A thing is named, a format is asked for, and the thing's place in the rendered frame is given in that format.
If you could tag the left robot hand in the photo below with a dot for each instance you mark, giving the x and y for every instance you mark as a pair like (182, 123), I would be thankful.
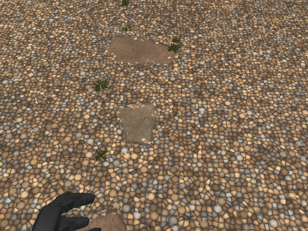
(50, 216)

